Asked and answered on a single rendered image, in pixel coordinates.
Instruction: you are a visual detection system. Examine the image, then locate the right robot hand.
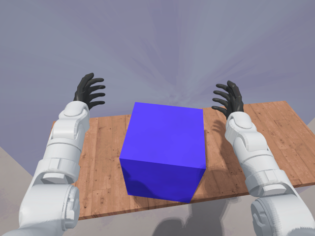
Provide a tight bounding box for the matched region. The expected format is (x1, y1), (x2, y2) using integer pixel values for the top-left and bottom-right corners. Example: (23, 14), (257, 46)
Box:
(212, 81), (244, 120)

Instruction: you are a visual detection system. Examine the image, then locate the carton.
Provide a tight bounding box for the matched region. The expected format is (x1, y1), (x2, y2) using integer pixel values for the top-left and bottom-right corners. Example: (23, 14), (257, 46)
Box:
(119, 102), (206, 203)

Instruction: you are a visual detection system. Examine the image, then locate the robot right forearm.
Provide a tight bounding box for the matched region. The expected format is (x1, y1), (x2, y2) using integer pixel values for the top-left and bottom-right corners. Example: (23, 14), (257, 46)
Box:
(225, 112), (315, 227)

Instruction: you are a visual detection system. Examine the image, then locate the robot left forearm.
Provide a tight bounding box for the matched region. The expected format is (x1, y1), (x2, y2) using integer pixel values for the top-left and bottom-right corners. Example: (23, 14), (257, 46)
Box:
(19, 101), (90, 225)

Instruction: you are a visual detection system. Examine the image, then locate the left robot upper arm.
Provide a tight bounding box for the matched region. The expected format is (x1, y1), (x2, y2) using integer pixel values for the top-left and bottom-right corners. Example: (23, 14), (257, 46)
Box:
(2, 184), (80, 236)

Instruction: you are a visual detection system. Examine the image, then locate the right robot upper arm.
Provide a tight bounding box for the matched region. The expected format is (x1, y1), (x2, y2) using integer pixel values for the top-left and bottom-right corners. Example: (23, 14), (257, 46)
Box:
(251, 194), (315, 236)

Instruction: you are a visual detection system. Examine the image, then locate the table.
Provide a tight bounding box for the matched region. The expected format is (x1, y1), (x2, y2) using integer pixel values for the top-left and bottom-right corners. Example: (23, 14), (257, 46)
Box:
(50, 101), (315, 220)

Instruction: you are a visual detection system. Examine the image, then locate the left robot hand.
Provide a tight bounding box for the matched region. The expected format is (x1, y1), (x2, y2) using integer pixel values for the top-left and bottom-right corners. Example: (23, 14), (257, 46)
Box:
(73, 73), (105, 110)

